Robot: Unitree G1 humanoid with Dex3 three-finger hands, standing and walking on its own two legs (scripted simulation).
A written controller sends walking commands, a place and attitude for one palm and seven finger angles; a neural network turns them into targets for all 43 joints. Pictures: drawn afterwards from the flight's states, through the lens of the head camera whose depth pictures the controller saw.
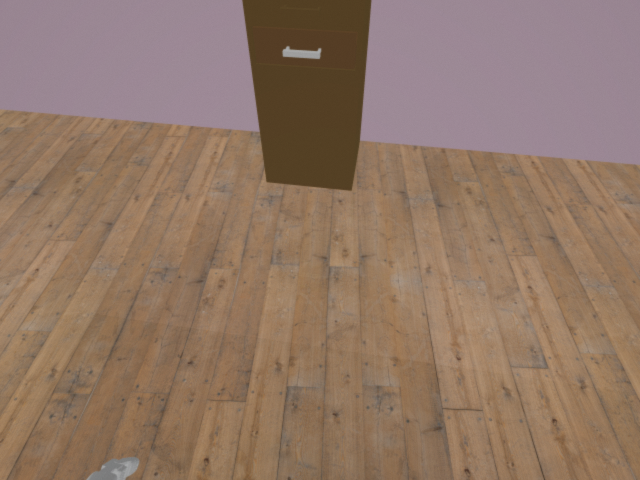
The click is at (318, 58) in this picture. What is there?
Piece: drawer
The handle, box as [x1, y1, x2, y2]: [282, 46, 320, 58]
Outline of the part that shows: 282,51 283,56 319,58 320,48 317,51 290,50 287,46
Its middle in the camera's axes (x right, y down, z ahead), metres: -0.07 -0.70 +1.45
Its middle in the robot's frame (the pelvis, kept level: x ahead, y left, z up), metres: +1.54 +0.13 -0.10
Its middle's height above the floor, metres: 0.67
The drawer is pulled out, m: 0.00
